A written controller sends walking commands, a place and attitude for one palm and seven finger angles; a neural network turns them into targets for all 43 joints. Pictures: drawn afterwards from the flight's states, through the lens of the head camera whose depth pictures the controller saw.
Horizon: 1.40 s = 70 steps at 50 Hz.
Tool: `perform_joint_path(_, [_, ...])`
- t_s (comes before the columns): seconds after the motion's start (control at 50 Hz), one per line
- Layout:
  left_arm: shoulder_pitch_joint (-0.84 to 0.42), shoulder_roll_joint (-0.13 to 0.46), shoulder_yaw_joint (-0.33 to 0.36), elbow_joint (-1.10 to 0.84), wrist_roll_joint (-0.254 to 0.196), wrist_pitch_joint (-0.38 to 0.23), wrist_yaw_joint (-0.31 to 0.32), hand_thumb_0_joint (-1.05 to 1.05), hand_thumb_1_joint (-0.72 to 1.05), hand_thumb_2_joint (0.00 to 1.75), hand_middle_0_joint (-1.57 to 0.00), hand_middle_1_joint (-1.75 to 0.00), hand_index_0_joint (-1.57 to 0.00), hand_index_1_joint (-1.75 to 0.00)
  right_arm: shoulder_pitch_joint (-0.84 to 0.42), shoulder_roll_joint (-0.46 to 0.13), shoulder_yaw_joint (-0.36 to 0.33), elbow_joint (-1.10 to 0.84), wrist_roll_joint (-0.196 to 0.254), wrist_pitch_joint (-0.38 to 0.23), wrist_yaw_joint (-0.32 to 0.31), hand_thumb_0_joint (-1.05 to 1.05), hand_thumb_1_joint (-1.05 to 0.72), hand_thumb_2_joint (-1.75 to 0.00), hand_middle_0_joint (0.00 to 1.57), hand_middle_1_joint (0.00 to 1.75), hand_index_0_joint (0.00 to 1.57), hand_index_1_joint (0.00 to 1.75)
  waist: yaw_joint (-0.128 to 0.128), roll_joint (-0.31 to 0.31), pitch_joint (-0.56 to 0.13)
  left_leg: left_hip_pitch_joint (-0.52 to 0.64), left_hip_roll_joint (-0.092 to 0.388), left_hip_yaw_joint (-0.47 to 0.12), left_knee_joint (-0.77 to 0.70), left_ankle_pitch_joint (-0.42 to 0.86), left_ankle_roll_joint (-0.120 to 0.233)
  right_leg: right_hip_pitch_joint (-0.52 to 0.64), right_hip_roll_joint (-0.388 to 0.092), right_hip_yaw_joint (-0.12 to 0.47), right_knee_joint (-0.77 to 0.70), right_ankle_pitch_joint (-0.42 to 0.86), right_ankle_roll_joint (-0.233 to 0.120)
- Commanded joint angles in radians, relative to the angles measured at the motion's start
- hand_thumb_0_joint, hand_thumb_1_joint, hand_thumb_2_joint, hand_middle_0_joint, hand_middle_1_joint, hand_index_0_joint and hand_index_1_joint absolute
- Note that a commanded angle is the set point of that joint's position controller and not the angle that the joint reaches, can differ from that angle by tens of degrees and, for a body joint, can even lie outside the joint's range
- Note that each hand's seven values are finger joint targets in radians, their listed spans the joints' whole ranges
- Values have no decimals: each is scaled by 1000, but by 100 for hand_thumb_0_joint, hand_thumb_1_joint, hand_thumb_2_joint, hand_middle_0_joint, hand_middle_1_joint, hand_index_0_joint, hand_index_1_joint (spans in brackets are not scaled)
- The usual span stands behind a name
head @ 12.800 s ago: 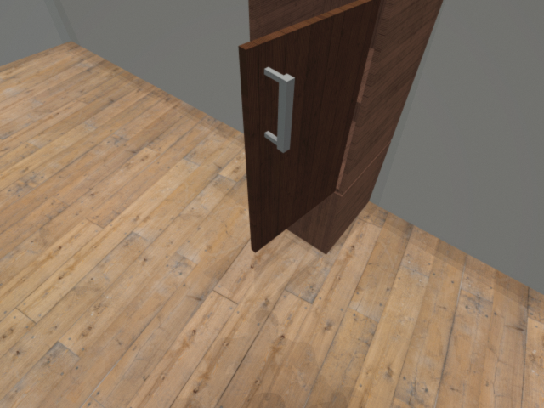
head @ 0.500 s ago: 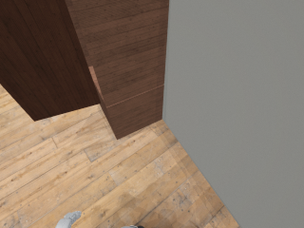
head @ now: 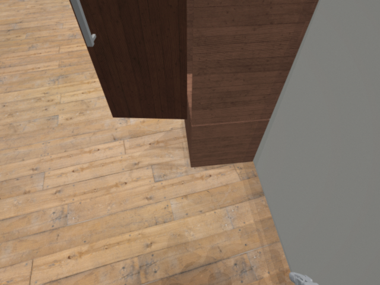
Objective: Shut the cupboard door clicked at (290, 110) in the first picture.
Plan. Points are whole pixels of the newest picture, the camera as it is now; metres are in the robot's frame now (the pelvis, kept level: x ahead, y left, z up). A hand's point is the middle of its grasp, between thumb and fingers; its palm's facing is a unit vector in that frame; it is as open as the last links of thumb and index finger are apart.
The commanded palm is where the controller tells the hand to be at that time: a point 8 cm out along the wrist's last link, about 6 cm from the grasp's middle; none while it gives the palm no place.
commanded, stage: take the last steps up to it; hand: left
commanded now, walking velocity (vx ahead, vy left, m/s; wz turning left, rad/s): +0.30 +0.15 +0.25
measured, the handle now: (84, 19) +0.80 +0.42 +0.13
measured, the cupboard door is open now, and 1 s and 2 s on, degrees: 82 82 82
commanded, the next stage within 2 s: come to a stop and stand still in 0.98 s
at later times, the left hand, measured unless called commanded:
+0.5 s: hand (115, 275) +0.15 +0.20 -0.16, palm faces +0.10 -0.97 -0.22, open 7.4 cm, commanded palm none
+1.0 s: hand (86, 264) +0.17 +0.29 -0.19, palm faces +0.22 -0.96 -0.15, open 7.4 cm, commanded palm none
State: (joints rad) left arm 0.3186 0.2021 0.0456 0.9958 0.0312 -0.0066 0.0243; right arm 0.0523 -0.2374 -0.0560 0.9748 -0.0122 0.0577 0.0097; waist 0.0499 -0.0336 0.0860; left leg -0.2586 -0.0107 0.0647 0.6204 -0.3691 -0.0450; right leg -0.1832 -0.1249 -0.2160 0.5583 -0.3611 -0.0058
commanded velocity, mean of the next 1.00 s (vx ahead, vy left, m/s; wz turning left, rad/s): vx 0.27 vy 0.10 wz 0.07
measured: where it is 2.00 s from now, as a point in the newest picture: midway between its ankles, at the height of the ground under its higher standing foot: (167, 261)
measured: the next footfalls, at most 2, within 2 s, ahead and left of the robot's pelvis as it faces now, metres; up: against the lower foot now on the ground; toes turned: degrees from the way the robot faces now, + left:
left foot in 0.04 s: +0.02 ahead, +0.12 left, +0.00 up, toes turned +5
right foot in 0.44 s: +0.16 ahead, -0.10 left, +0.00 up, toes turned -3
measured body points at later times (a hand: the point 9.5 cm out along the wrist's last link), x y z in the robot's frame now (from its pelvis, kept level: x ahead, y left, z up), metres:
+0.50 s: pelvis +0.08 +0.01 -0.01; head +0.11 -0.01 +0.44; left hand +0.14 +0.25 -0.14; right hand +0.05 -0.24 -0.17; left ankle -0.01 +0.11 -0.70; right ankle +0.12 -0.09 -0.74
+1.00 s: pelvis +0.24 +0.13 -0.01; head +0.27 +0.15 +0.44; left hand +0.16 +0.34 -0.17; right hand +0.36 -0.09 -0.15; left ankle +0.26 +0.21 -0.74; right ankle +0.16 -0.02 -0.66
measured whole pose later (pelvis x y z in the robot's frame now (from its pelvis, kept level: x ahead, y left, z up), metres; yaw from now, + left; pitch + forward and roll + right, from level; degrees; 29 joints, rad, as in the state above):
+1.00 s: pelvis +0.24 +0.13 -0.01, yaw +7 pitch +0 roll +1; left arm 0.33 0.17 0.06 1.13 0.03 -0.01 0.01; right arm 0.15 -0.14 -0.04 1.00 -0.03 -0.06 0.00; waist 0.04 -0.06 0.07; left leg -0.32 0.01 0.16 0.56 -0.25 0.06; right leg -0.36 -0.13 -0.06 1.14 -0.46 -0.01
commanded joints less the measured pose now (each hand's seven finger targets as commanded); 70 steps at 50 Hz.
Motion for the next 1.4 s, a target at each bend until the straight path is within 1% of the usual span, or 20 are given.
perform_joint_path(0.0, [-16, 130, 33, -69, -22, -11, -9, 0, 90, 90, -20, -30, -20, -30, 167, -173, -29, -22, -15, -53, -10, 0, -90, -90, 20, 30, 20, 30, -111, 154, -179, 363, 213, -225, -261, 286, 141, -228, -50, 54, 229, 168, 27])
perform_joint_path(0.02, [-83, 87, 16, -111, -16, -6, -12, 0, 90, 90, -20, -30, -20, -30, 238, -241, -44, -10, -18, -45, -15, 0, -90, -90, 20, 30, 20, 30, -147, 321, -155, 367, 383, -430, -312, 398, 276, -392, 34, 59, 441, -291, 45])
perform_joint_path(0.04, [-128, 109, 22, -129, -7, 6, -11, 0, 90, 90, -20, -30, -20, -30, 241, -228, -38, -1, -16, -37, -18, 0, -90, -90, 20, 30, 20, 30, -142, 217, -102, 295, 401, -397, -335, 230, 322, -438, 16, 147, 532, -299, 30])
perform_joint_path(0.14, [-93, 83, 25, -71, 0, 11, -40, 0, 90, 90, -20, -30, -20, -30, 159, -121, -7, -33, -9, -79, -29, 0, -90, -90, 20, 30, 20, 30, -55, 164, 31, 115, 232, -271, -426, 118, 241, -421, 0, 176, 560, -18, 28])
perform_joint_path(0.28, [-162, 53, 16, -99, -4, -3, -44, 0, 90, 90, -20, -30, -20, -30, 260, -104, -13, 7, -12, -95, -25, 0, -90, -90, 20, 30, 20, 30, -66, 130, 12, 112, 209, -228, -423, 155, 261, -297, 24, 127, 241, 10, 38])
perform_joint_path(0.38, [-10, 72, 33, -50, -1, -26, -41, 0, 90, 90, -20, -30, -20, -30, 241, -93, -8, 29, -8, -95, -24, 0, -90, -90, 20, 30, 20, 30, 22, 71, -29, -63, 128, -166, -211, 101, 190, 103, 71, 114, -49, 101, 18])
perform_joint_path(0.4, [105, 131, 48, -14, 4, -38, -33, 0, 90, 90, -20, -30, -20, -30, 243, -57, -3, 24, 1, -101, -20, 0, -90, -90, 20, 30, 20, 30, 68, -49, -71, -210, 45, -83, -13, 23, 139, 299, -56, 266, -143, 5, -20])
perform_joint_path(0.42, [212, 230, 69, 15, 6, -45, -24, 0, 90, 90, -20, -30, -20, -30, 253, -8, 3, -4, 5, -104, -15, 0, -90, -90, 20, 30, 20, 30, 98, -328, -117, -401, -59, -4, 286, -204, 86, 433, -343, 664, -300, -50, -122])
perform_joint_path(0.44, [215, 222, 66, 12, -9, -43, -15, 0, 90, 90, -20, -30, -20, -30, 207, -69, -10, -14, -11, -95, -12, 0, -90, -90, 20, 30, 20, 30, 91, -205, -79, -437, -4, -90, 481, -221, 77, 318, -418, 762, -388, -129, -182])
perform_joint_path(0.52, [0, 65, 27, -23, -12, -63, -6, 0, 90, 90, -20, -30, -20, -30, 228, -14, -14, 43, -18, -69, 7, 0, -90, -90, 20, 30, 20, 30, -31, -102, 32, -357, 104, -116, 538, 99, 40, 8, -259, 382, -417, -10, -94])
perform_joint_path(0.58, [26, 56, 26, 7, -10, -82, -8, 0, 90, 90, -20, -30, -20, -30, 251, 25, -13, 57, -15, -58, 18, 0, -90, -90, 20, 30, 20, 30, -44, -110, -3, -326, 105, -55, 423, 167, 9, 43, -201, 217, -405, 222, -80])
perform_joint_path(0.76, [68, 121, 34, 81, 3, -74, -12, 0, 90, 90, -20, -30, -20, -30, 107, 37, -4, 4, -8, -87, 35, 0, -90, -90, 20, 30, 20, 30, -10, -158, 3, -198, 63, 42, 7, 154, 16, 89, -212, 137, -321, 315, -80])
perform_joint_path(0.82, [45, 118, 37, 83, -2, -56, -12, 0, 90, 90, -20, -30, -20, -30, 253, -11, -14, 48, -12, -104, 22, 0, -90, -90, 20, 30, 20, 30, -89, -81, -38, 112, 14, 88, -153, 179, 35, -43, -155, 75, -124, 284, -46])
perform_joint_path(0.84, [66, 78, 29, 76, -6, -50, -16, 0, 90, 90, -20, -30, -20, -30, 374, -90, -33, 80, -18, -111, 11, 0, -90, -90, 20, 30, 20, 30, -135, 93, -125, 296, 108, -14, -165, 207, 63, -139, -84, 24, 107, 194, -16])
perform_joint_path(0.86, [90, 13, 18, 52, -17, -48, -20, 0, 90, 90, -20, -30, -20, -30, 482, -195, -60, 96, -27, -114, -7, 0, -90, -90, 20, 30, 20, 30, -163, 362, -214, 427, 339, -352, -250, 278, 159, -332, 58, -11, 401, -226, 20])
perform_joint_path(0.94, [-38, 6, 16, 32, -11, -38, -17, 0, 90, 90, -20, -30, -20, -30, 314, -72, -15, 53, -15, -115, -37, 0, -90, -90, 20, 30, 20, 30, -96, 187, -86, 170, 340, -244, -346, 405, 217, -407, -22, 195, 713, -59, -15])
perform_joint_path(1.16, [-13, -27, -3, 31, -13, 9, -1, 0, 90, 90, -20, -30, -20, -30, 236, -33, 13, 65, -13, -113, -56, 0, -90, -90, 20, 30, 20, 30, -23, 102, -95, 111, 288, -21, -275, 921, 182, -134, 51, 161, 190, 107, 5])
perform_joint_path(1.26, [-16, 63, 13, 2, -6, 20, 6, 0, 90, 90, -20, -30, -20, -30, 240, -38, -4, 81, -1, -70, -64, 0, -90, -90, 20, 30, 20, 30, -21, 63, -71, 71, 215, -39, -128, 663, 99, -17, 29, 212, -38, 481, -24])
perform_joint_path(1.3, [-36, 119, 16, -11, -6, 17, 9, 0, 90, 90, -20, -30, -20, -30, 294, -10, -10, 83, 9, -51, -58, 0, -90, -90, 20, 30, 20, 30, -48, -13, -60, -14, 100, 9, -45, 327, 36, -6, -128, 333, -9, 857, -121])
perform_joint_path(1.38, [-74, 120, 14, -16, -12, 9, 28, 0, 90, 90, -20, -30, -20, -30, 279, 45, -6, 79, 15, -19, -51, 0, -90, -90, 20, 30, 20, 30, -45, -175, -144, -34, 29, -13, 193, -192, 20, 17, -217, 388, -147, 895, -233])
